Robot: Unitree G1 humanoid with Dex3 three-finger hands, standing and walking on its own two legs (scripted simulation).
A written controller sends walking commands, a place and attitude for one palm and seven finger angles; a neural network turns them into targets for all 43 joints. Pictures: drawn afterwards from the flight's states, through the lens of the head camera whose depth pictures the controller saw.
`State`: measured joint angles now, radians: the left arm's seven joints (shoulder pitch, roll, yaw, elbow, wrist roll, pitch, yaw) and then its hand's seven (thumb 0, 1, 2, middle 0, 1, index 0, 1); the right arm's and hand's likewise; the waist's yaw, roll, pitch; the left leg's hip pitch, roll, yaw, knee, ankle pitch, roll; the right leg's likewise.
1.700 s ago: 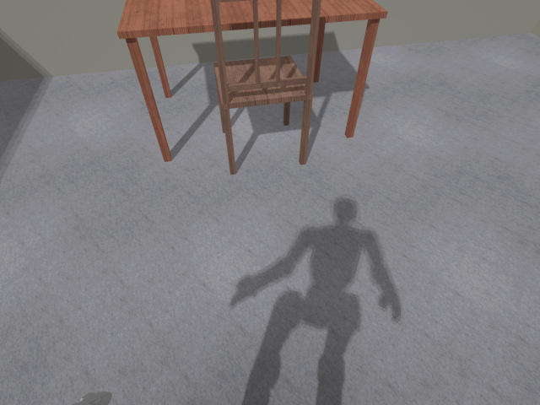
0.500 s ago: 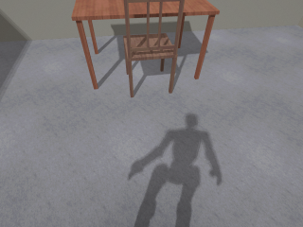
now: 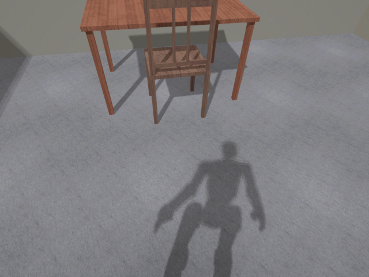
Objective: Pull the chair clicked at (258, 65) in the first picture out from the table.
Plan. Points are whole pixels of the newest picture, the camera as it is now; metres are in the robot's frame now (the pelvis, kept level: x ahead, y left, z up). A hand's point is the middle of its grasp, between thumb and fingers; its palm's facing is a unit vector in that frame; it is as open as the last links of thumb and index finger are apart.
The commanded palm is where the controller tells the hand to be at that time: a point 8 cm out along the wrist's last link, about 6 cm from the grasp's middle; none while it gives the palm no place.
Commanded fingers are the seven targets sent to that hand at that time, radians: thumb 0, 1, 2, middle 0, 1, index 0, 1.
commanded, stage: walk to a spot facing it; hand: left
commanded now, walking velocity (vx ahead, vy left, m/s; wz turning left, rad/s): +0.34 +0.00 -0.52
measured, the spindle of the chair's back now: (173, 37) +1.43 +0.17 -0.09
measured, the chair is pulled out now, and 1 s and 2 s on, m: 0.00 0.00 0.00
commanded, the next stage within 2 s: turn to face it in 1.84 s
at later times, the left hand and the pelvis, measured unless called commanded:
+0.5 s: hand out of the picture +0.08 +0.16 -0.17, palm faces -0.09 -0.98 -0.15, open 7.4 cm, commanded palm none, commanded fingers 0.00 0.90 0.90 -0.20 -0.30 -0.20 -0.30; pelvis +0.15 -0.01 +0.00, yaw -11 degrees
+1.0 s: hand (169, 157) +0.54 +0.10 -0.16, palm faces -0.44 -0.88 -0.19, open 7.4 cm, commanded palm none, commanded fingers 0.00 0.90 0.90 -0.20 -0.30 -0.20 -0.30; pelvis +0.35 -0.02 +0.00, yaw -24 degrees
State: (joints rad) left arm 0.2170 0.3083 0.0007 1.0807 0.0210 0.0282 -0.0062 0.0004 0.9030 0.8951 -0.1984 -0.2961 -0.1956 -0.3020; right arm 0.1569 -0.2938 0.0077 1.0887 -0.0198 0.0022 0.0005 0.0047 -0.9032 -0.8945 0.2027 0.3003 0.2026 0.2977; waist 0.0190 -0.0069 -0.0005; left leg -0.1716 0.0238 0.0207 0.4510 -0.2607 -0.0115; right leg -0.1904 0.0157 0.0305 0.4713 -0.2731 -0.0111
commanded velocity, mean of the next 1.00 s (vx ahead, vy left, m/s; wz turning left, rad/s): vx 0.36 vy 0.00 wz -0.35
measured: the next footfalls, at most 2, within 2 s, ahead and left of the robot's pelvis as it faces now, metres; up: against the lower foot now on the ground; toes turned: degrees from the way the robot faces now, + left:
left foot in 0.58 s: +0.35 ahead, +0.09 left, +0.00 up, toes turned -6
right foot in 1.10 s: +0.46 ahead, -0.21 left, +0.00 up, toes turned -35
